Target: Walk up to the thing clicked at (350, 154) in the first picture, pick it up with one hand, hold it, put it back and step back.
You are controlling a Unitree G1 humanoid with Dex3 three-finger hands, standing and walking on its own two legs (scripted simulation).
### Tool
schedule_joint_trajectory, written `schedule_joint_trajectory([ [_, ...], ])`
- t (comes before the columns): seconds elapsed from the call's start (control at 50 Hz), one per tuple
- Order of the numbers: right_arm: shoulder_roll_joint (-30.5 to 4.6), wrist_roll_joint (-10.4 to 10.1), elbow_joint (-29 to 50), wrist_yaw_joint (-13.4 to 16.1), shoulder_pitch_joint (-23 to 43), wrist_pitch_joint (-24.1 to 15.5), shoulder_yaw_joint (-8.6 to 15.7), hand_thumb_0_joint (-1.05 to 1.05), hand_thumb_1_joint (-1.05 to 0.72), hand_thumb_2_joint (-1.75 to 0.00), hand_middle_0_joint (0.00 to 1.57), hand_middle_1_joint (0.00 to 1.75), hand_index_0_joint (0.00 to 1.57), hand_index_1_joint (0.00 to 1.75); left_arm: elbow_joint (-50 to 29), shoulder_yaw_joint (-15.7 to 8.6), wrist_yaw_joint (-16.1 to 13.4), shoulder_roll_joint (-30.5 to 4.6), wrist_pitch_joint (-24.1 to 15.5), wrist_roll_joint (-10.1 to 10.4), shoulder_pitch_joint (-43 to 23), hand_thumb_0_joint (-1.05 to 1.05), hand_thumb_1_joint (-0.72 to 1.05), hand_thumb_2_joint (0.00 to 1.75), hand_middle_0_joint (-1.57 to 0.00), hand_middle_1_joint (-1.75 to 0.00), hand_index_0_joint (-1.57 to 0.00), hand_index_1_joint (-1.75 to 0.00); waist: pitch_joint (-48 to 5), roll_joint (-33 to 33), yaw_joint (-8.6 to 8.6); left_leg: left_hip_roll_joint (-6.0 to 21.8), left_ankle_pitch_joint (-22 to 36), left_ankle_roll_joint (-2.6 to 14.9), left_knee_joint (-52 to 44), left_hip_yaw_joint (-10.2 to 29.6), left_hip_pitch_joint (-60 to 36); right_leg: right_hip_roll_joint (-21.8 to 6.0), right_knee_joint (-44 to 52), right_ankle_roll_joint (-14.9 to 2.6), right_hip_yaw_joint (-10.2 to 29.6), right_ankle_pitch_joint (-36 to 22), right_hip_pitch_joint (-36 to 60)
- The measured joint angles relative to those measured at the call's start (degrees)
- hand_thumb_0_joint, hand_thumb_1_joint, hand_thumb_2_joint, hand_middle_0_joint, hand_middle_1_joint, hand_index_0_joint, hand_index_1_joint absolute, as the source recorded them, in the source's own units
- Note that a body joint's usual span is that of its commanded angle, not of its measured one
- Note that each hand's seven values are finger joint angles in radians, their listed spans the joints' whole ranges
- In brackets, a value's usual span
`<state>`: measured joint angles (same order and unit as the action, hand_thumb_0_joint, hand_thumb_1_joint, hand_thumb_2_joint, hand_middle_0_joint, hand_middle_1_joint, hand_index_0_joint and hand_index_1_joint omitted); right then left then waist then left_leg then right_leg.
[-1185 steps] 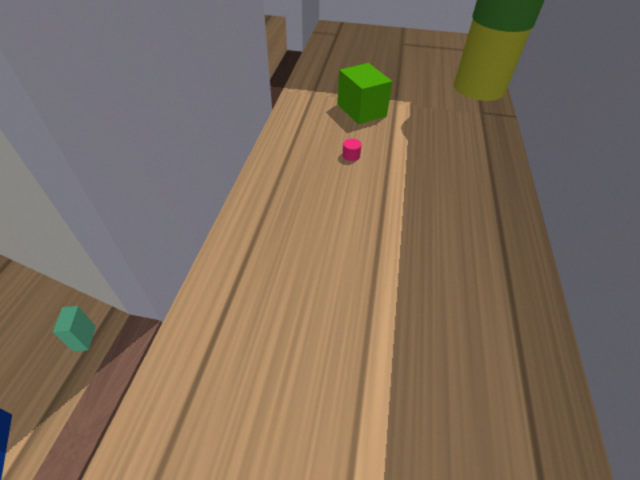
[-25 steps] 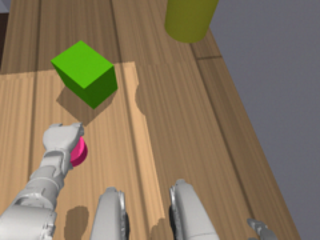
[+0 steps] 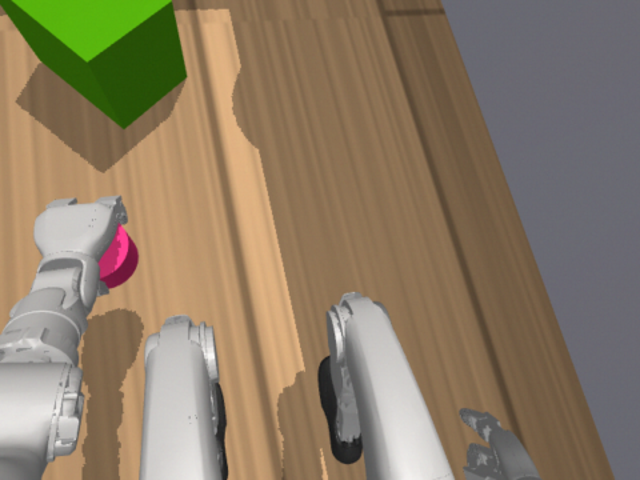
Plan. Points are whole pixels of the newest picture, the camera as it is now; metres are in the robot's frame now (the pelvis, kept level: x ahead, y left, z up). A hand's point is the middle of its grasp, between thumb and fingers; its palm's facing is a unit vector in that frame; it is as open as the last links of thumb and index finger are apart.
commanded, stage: crouch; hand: left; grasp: from above
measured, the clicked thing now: (98, 253) +0.42 +0.25 -0.21
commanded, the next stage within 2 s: lower in 0.66 s
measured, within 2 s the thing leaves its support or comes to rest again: neither
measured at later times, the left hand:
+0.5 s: hand (108, 261) +0.42 +0.25 -0.25, palm faces -0.47 -0.04 -0.88, open 11.5 cm
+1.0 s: hand (117, 261) +0.43 +0.25 -0.30, palm faces -0.50 -0.06 -0.86, open 11.5 cm
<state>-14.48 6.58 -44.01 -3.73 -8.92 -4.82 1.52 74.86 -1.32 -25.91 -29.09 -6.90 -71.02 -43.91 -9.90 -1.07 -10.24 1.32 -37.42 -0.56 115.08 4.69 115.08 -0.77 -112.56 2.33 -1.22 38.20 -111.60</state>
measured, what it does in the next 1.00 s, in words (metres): lowers itself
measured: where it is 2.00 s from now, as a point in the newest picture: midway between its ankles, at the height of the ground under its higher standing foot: (278, 439)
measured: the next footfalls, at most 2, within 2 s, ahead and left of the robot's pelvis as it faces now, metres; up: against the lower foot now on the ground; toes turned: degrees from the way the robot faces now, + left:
none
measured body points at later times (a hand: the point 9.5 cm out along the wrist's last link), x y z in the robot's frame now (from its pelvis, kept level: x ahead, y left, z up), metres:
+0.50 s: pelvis -0.01 +0.00 -0.08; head +0.22 +0.04 +0.31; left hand +0.44 +0.25 -0.20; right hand +0.03 -0.28 -0.19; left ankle +0.08 +0.13 -0.42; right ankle +0.08 -0.14 -0.42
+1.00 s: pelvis -0.01 +0.00 -0.12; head +0.23 +0.04 +0.26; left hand +0.45 +0.25 -0.25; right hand +0.03 -0.29 -0.23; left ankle +0.08 +0.12 -0.42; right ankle +0.08 -0.14 -0.42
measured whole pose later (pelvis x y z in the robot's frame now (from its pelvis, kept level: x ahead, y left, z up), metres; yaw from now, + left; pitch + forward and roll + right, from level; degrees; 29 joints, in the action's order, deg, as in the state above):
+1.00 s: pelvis -0.01 +0.00 -0.12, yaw -3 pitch +33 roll -6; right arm -16.0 9.3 -45.4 -8.2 -7.6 -5.9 -1.9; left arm 87.4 -5.6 -25.9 -38.2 -11.9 -72.0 -52.9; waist -2.4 0.8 -12.8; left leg 1.4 -38.7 -1.3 136.8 8.1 132.0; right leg 1.3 -132.9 2.8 -2.4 38.4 -128.3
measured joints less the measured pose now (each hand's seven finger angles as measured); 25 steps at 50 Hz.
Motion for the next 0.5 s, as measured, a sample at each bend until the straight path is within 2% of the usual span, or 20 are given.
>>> schedule_joint_trajectory([
  [0.1,-0.6,0.5,0.3,-1.0,0.6,-0.3,0.2,0.00,-0.90,-0.90,0.21,0.30,0.20,0.30,1.5,-1.2,-0.1,-1.6,0.6,0.4,-1.9,0.00,-0.28,0.78,-0.49,-0.82,-0.53,-0.80,0.9,0.2,-0.32,0.2,-0.7,-0.17,3.3,0.5,2.7,0.4,-3.1,-0.05,-0.2,0.5,-2.7],
  [0.22,-0.6,0.8,0.3,-2.2,0.8,-0.3,0.3,0.00,-0.91,-0.90,0.21,0.30,0.20,0.30,2.0,-1.7,1.6,-2.8,0.2,1.3,-2.8,0.00,-0.26,0.77,-0.48,-0.82,-0.52,-0.80,2.3,0.3,-0.32,0.4,-1.2,-0.23,6.7,0.9,5.2,0.8,-6.3,0.04,-0.3,0.8,-5.2],
  [0.34,-0.4,1.1,0.0,-3.2,0.4,0.1,-0.4,0.00,-0.91,-0.90,0.21,0.30,0.20,0.30,1.3,-2.6,2.6,-4.1,-2.1,0.4,-3.1,0.00,-0.26,0.76,-0.47,-0.82,-0.52,-0.80,3.8,0.6,-0.40,0.3,-1.1,-0.28,10.1,1.4,7.7,1.0,-9.4,0.18,-0.5,0.7,-7.5],
  [0.5,-0.2,1.5,-0.8,-3.7,-0.2,0.1,-0.7,0.00,-0.91,-0.90,0.21,0.30,0.20,0.30,4.6,-3.1,1.2,-5.1,-3.2,-1.1,-4.4,0.00,-0.24,0.74,-0.46,-0.82,-0.51,-0.80,4.3,0.9,-1.17,0.2,-0.6,-0.28,14.0,1.7,11.4,1.3,-13.2,0.19,-0.5,0.1,-11.1],
])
